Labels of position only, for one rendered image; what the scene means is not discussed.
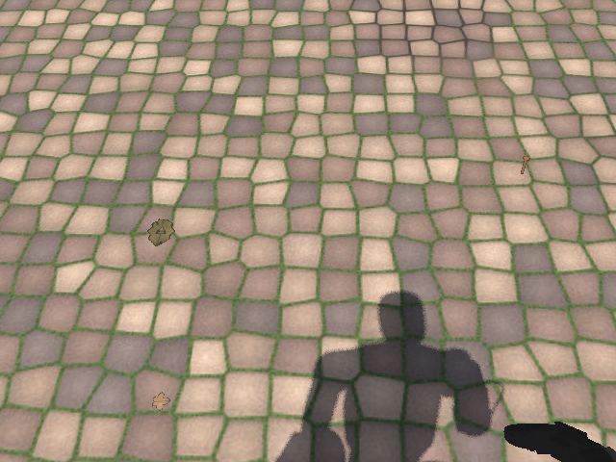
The right robot hand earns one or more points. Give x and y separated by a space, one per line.
563 442

